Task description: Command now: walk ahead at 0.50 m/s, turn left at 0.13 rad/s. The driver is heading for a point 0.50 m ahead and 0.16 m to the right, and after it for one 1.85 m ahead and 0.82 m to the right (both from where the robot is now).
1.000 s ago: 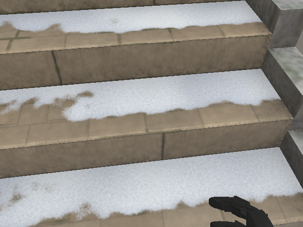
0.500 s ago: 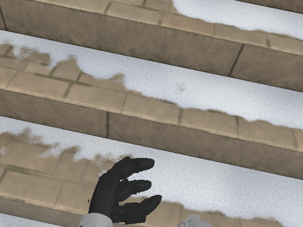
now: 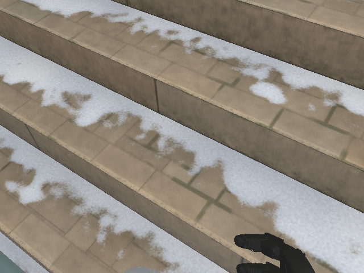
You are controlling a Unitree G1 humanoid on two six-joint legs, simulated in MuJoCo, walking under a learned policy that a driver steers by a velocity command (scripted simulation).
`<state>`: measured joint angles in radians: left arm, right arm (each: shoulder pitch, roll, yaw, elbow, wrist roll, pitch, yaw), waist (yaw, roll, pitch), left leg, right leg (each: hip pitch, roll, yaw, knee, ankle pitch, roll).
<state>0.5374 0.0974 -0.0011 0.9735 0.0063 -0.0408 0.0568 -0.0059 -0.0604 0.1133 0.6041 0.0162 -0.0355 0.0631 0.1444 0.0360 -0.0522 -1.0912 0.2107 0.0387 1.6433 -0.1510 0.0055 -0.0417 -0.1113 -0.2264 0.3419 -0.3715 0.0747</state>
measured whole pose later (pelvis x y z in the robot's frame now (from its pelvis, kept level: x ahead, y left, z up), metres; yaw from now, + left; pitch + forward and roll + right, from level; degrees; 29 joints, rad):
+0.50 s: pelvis +0.32 +0.07 +0.14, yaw -11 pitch +4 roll +3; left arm 0.27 0.19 0.00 0.75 0.02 -0.05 -0.01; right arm -0.02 -0.25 -0.02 0.71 -0.03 -0.11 0.04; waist 0.04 0.02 0.00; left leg -0.70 -0.07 -0.06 2.05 -0.44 0.04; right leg -0.40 0.09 0.07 0.79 -0.39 -0.11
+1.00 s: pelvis +0.49 +0.07 +0.31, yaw -32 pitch +2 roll +0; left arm 0.08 0.21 0.01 0.62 -0.01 0.01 -0.01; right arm 0.38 -0.22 -0.06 0.84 -0.03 0.00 -0.05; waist 0.01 -0.04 -0.02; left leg -0.47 0.13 0.19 0.75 -0.30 0.02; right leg -1.02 0.00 0.12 1.83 -0.05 0.01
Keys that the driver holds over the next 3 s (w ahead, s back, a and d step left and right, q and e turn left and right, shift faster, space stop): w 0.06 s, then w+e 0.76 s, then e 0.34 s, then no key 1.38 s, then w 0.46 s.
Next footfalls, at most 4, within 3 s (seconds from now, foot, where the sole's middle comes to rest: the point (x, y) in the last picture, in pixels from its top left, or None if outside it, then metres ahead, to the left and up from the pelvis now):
0.12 left None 0.10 0.22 -0.77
0.38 right None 0.32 0.01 -0.60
0.74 left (187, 181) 0.64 0.13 -0.44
1.28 right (286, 227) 0.53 -0.17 -0.44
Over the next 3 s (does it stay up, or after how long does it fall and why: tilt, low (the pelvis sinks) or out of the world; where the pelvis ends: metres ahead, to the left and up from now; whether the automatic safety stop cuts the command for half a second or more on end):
stays up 0.60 -0.12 0.33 its command is cut before an obstacle after 0.1 s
